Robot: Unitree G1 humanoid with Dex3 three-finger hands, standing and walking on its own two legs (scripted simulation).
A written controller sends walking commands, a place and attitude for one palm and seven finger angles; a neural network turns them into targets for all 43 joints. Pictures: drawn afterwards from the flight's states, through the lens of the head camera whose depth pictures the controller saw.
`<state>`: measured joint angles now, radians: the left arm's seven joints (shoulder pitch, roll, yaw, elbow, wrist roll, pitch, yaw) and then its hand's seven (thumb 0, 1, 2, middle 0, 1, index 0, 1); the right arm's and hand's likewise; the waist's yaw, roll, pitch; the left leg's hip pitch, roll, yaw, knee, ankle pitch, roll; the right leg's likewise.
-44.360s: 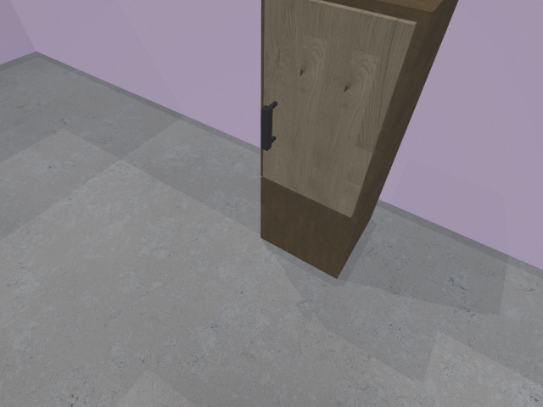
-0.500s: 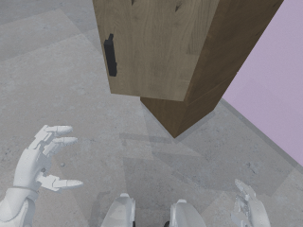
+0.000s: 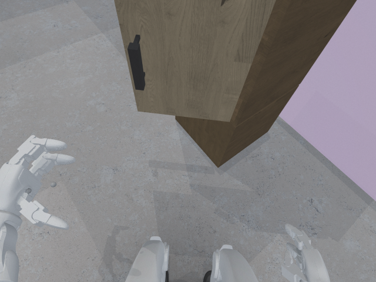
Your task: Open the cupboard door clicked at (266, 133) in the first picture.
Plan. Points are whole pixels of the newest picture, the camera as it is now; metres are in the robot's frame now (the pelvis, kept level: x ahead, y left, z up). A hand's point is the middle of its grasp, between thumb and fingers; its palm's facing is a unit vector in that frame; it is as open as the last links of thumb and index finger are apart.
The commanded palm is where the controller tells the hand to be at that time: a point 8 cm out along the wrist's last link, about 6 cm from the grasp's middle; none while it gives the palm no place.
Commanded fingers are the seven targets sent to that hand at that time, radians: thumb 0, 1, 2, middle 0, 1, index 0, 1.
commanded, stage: raise the hand with hooked fingers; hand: left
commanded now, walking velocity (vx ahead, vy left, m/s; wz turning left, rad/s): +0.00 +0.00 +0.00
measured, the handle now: (138, 63) +0.64 +0.18 +0.02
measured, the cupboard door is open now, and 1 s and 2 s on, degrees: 47 47 47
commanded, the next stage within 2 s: move the hooked fingers beside the handle in 0.48 s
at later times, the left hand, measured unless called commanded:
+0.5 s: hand (56, 183) +0.28 +0.27 +0.04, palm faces -0.04 -1.00 -0.06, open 14.0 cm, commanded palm +0.26 +0.32 +0.04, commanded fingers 0.00 -0.50 0.30 -0.30 -1.20 -0.30 -1.20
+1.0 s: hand (78, 146) +0.36 +0.26 +0.04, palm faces -0.06 -1.00 -0.04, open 14.0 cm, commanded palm +0.35 +0.31 +0.03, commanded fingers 0.00 -0.50 0.30 -0.30 -1.20 -0.30 -1.20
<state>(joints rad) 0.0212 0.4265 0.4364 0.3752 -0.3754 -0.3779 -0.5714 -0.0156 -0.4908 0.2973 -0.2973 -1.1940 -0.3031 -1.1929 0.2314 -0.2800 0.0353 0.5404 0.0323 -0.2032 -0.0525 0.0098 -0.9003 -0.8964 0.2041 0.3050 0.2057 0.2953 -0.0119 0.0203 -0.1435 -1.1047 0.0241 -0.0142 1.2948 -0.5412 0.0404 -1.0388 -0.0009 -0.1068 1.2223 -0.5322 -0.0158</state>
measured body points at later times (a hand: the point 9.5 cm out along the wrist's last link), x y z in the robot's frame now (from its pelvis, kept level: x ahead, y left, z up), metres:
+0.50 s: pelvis +0.00 +0.00 +0.00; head +0.11 +0.02 +0.44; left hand +0.28 +0.32 +0.04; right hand +0.17 -0.25 -0.08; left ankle +0.04 +0.09 -0.62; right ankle +0.03 -0.12 -0.62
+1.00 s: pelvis +0.00 +0.00 +0.00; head +0.12 +0.02 +0.43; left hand +0.36 +0.31 +0.04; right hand +0.15 -0.27 -0.09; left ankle +0.04 +0.09 -0.62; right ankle +0.03 -0.12 -0.62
